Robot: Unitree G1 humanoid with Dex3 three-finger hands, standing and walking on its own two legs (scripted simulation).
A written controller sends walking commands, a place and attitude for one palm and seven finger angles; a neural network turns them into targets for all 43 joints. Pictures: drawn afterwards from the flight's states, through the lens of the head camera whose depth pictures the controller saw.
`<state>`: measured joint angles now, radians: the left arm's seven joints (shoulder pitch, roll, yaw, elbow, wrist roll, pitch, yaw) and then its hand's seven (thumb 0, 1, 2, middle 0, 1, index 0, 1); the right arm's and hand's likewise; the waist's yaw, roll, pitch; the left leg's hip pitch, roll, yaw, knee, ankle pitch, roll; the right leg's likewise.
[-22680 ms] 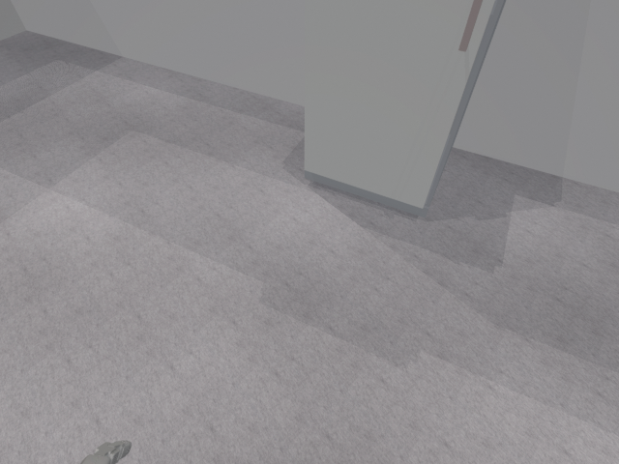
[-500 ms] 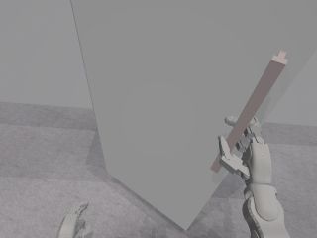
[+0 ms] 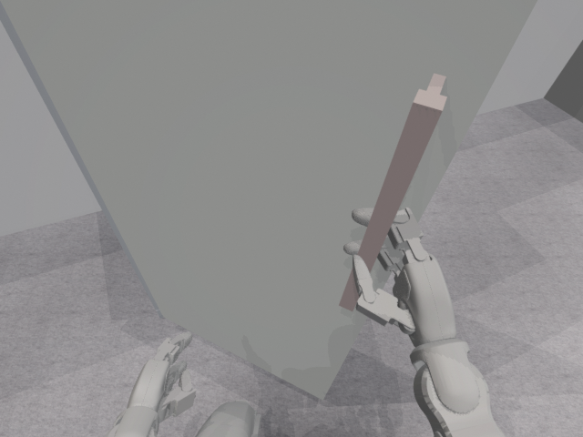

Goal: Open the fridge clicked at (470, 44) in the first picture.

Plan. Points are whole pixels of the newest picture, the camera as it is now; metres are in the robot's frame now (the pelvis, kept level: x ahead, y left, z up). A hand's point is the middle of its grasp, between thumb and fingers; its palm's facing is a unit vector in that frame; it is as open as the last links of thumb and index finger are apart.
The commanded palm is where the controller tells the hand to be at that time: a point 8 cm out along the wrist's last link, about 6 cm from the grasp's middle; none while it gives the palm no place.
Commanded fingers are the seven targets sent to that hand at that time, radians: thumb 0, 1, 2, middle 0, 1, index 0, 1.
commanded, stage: walk backward, drawing the door open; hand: right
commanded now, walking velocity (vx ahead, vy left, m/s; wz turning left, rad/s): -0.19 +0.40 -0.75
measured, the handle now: (380, 221) +0.32 -0.05 +0.18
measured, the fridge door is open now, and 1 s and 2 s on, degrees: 50 83 80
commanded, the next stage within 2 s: stop walking and hold the door back in 0.78 s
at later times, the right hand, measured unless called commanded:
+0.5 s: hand (256, 393) +0.14 +0.06 +0.14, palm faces +0.27 +0.94 -0.20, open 7.2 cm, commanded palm +0.10 +0.02 +0.15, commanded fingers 0.00 -0.90 -0.90 0.45 1.40 0.45 1.40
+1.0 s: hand out of the picture +0.04 +0.21 +0.14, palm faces +0.68 +0.71 -0.21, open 7.3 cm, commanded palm +0.01 +0.14 +0.14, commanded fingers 0.00 -0.90 -0.90 0.45 1.40 0.45 1.40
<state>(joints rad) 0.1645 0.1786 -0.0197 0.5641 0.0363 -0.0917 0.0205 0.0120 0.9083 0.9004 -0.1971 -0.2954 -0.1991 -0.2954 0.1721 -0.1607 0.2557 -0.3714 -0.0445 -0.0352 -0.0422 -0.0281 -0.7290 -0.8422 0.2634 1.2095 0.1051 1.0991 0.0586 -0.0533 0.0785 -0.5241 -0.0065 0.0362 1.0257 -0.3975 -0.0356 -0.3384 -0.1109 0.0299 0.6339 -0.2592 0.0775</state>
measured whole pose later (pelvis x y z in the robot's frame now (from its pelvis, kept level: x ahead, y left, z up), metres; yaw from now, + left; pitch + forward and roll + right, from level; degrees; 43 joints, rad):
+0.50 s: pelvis -0.06 +0.23 +0.00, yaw -22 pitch -1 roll +0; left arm 0.16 0.15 -0.01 0.61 0.00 -0.09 0.02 0.01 0.91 0.90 -0.20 -0.30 -0.20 -0.30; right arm 0.21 -0.20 0.15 -0.45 -0.03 -0.03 -0.05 -0.03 -0.66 -1.01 0.30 1.23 0.13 1.14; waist 0.01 -0.03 0.10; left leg -0.35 0.04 0.04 0.63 -0.28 0.00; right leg -0.46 -0.13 0.07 0.70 -0.36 0.06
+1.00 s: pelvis -0.06 +0.46 +0.01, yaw -45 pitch -3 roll -2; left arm 0.16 0.21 0.02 0.68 0.02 -0.08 0.09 0.01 0.91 0.90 -0.20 -0.30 -0.20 -0.30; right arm 0.19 -0.21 0.10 -0.32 0.02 -0.04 -0.04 -0.04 -0.57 -1.15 0.33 1.23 0.15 1.18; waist -0.03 -0.02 0.08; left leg -0.33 0.07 0.12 0.61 -0.24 0.04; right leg -0.56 -0.02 -0.02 1.25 -0.48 0.05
